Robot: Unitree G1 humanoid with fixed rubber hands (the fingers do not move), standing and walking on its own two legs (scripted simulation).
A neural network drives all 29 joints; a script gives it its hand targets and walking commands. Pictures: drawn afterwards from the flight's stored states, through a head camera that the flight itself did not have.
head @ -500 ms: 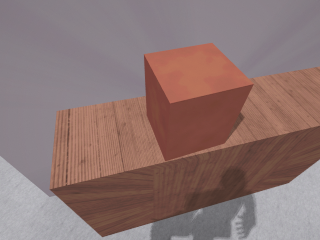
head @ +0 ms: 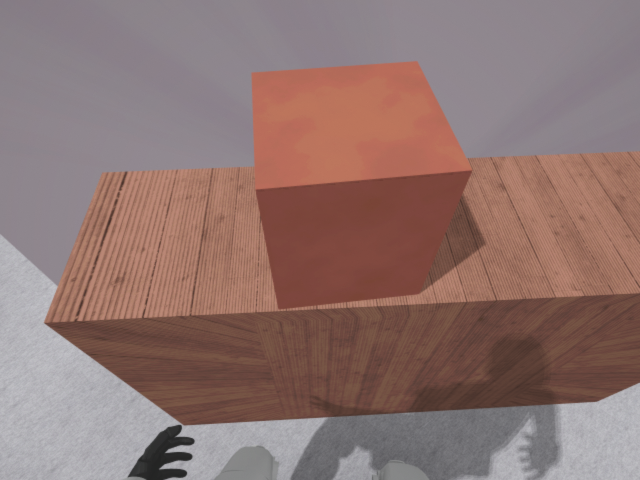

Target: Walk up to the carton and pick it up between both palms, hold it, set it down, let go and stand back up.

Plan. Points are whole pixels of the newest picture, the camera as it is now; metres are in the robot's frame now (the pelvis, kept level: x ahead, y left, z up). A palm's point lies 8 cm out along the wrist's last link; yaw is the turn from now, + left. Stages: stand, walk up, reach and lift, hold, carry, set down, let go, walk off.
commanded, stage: walk up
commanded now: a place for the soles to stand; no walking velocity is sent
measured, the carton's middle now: (343, 193) +0.46 -0.02 +0.08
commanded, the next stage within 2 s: none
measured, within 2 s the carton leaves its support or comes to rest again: neither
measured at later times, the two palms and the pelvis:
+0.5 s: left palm out of the picture -0.02 +0.13 -0.13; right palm out of the picture +0.13 -0.35 -0.11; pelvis +0.01 -0.13 +0.01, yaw +13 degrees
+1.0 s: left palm out of the picture +0.01 +0.12 -0.12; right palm out of the picture +0.11 -0.38 -0.11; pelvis +0.03 -0.13 +0.02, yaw +17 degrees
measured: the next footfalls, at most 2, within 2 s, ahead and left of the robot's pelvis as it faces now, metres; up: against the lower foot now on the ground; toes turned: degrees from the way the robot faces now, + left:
left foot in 0.18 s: +0.06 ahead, +0.02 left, +0.00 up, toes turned +9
right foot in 0.46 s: +0.10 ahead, -0.26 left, +0.00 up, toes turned +9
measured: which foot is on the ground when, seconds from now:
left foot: up 0.00-0.16, down 0.18-1.00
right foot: down 0.00-0.20, up 0.22-0.44, down 0.46-1.00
